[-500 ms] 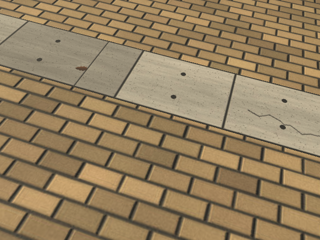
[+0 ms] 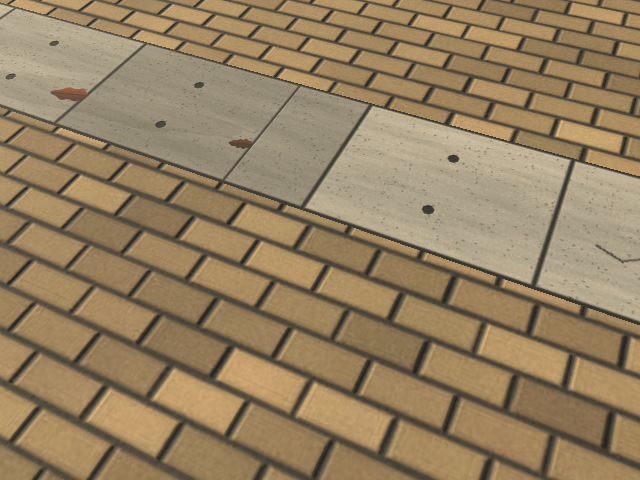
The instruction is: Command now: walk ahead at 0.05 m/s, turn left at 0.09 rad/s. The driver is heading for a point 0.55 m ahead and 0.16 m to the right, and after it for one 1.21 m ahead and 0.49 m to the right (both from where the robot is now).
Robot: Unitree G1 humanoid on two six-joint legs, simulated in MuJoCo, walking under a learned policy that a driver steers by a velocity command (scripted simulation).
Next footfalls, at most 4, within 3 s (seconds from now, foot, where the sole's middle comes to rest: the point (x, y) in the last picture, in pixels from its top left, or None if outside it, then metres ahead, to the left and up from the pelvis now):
0.08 left None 0.05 0.15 -0.77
1.18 left None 0.43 0.16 -0.77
1.70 right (406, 395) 0.66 -0.14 -0.77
2.22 left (322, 352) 0.77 0.04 -0.77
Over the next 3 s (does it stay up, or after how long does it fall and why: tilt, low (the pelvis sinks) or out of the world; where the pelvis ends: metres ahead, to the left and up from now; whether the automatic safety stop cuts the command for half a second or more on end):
stays up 0.61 -0.03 0.00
